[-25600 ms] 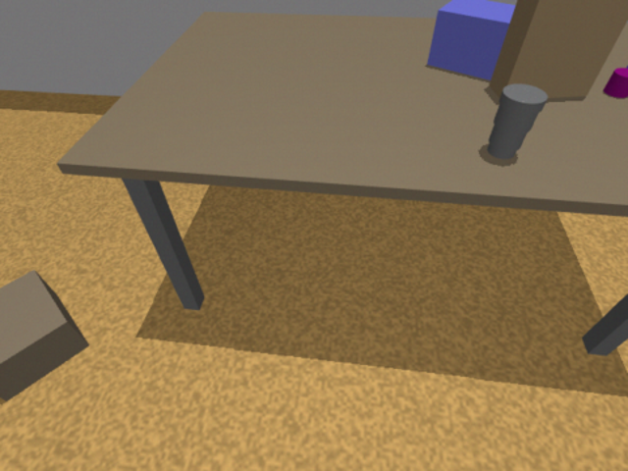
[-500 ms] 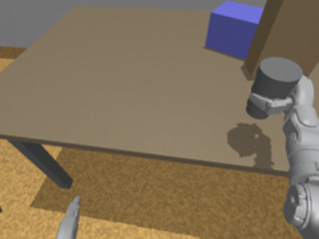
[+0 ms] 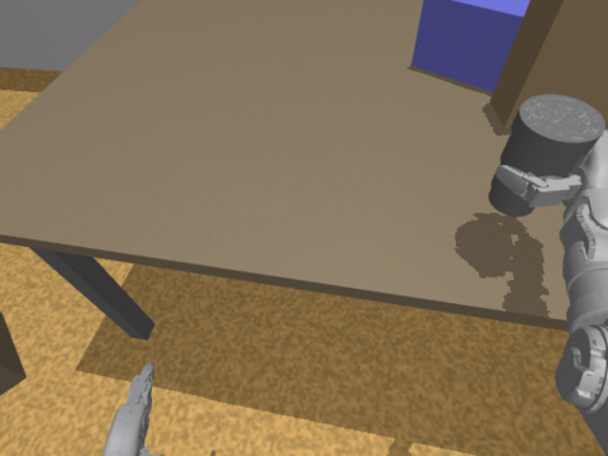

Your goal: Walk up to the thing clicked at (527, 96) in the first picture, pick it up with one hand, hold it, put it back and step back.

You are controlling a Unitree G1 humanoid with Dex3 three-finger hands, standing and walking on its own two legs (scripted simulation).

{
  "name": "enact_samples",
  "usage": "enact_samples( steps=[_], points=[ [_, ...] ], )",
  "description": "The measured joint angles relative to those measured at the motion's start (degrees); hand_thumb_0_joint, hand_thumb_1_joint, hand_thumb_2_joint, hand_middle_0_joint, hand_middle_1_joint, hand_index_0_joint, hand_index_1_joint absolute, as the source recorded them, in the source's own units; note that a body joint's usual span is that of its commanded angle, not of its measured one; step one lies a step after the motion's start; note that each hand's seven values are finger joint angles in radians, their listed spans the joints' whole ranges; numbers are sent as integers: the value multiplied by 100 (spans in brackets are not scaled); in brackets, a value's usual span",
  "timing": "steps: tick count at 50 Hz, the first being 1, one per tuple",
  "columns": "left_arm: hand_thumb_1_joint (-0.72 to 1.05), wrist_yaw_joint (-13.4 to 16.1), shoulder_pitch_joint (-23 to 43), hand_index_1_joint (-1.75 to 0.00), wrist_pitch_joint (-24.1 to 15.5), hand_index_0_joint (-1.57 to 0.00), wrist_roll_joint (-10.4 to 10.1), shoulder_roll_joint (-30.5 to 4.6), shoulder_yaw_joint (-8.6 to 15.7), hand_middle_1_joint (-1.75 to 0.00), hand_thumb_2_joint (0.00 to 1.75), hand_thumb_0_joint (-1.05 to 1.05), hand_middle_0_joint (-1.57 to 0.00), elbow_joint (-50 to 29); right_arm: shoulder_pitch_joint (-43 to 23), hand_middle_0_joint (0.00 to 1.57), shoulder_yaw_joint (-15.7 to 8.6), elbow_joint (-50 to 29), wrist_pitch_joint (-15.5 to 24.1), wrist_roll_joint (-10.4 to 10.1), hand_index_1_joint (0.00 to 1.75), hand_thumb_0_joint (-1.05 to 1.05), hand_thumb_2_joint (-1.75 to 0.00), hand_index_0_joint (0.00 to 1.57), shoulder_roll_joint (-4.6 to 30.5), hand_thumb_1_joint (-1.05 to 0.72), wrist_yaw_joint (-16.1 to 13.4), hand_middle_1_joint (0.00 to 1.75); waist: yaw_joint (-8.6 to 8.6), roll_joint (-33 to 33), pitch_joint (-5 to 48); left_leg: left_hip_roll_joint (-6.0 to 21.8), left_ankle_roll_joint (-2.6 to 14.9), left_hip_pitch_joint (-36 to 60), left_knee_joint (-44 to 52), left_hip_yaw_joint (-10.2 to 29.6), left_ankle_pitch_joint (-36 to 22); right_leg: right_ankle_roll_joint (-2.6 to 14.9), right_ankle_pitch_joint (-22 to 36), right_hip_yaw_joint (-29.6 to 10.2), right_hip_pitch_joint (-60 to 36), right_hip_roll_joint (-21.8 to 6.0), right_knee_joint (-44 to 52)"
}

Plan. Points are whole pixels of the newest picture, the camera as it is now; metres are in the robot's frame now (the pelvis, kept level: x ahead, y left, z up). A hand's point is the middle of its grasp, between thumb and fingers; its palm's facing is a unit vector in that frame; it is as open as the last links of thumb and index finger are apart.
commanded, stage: lower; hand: right
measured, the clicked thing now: (533, 163) +0.49 -0.22 +0.13
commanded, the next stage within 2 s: loosen in 0.98 s
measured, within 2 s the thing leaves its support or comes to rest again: rests again in 0.88 s
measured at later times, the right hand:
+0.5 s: hand (522, 182) +0.49 -0.23 +0.08, palm faces +0.22 +0.98 +0.01, open 10.6 cm
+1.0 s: hand (516, 192) +0.50 -0.23 +0.06, palm faces +0.23 +0.97 +0.01, open 10.6 cm
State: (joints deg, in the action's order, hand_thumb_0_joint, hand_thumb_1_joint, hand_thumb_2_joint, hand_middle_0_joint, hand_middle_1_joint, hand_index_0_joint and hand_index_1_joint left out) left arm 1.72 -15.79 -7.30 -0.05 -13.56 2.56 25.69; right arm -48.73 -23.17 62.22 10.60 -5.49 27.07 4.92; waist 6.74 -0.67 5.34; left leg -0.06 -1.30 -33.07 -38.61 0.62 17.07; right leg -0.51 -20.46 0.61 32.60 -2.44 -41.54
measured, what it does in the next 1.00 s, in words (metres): stands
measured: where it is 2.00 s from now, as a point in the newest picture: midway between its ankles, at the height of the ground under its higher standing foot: outside the picture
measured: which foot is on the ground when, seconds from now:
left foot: down 0.00-1.00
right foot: down 0.00-1.00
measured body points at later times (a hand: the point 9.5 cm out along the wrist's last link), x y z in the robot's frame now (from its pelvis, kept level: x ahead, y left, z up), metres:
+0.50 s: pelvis -0.01 -0.01 -0.02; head +0.08 -0.03 +0.42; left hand +0.14 +0.26 -0.06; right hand +0.48 -0.28 +0.09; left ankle +0.02 +0.14 -0.72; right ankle -0.01 -0.12 -0.72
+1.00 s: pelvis -0.01 +0.00 -0.04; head +0.09 -0.03 +0.40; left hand +0.13 +0.26 -0.07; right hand +0.48 -0.28 +0.06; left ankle +0.02 +0.14 -0.72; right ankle -0.01 -0.12 -0.72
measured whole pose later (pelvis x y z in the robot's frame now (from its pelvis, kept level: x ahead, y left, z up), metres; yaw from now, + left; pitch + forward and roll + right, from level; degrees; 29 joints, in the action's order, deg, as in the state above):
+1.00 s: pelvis -0.01 +0.00 -0.04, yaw +0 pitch +19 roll +3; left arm 0.1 -19.4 -5.4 2.3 -13.9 1.1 10.5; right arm -52.1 -28.3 68.6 18.0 -1.8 32.1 5.4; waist 11.5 -0.5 7.3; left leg -0.8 -1.2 -50.7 -53.5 -0.7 22.2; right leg -0.7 -26.2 -1.3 51.2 -3.1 -58.0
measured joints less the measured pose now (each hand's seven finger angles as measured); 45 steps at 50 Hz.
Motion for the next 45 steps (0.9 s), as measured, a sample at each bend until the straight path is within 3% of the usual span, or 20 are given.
enact_samples(
  steps=[18, 45],
  points=[
    [-53, -53, -134, -5, 9, -5, 143, 5, -124, -5, 6, -1, -6, -613, -164, 71, -176, 344, 507, 172, 97, 0, -107, 70, 199, 44, -15, 96, 246, 70, 86, -32, -13, -882, -697, -32, 216, 12, -267, -57, 932, -32, -796],
    [-54, -165, -339, -5, 164, -4, 237, -39, -115, -4, 6, -1, -6, -1421, -337, 71, -457, 610, 728, 370, 97, 0, -107, 70, 433, 44, 14, 96, 437, 23, 192, -56, 4, -1658, -1405, -114, 487, -4, -540, -164, 1743, -53, -1538]
  ],
)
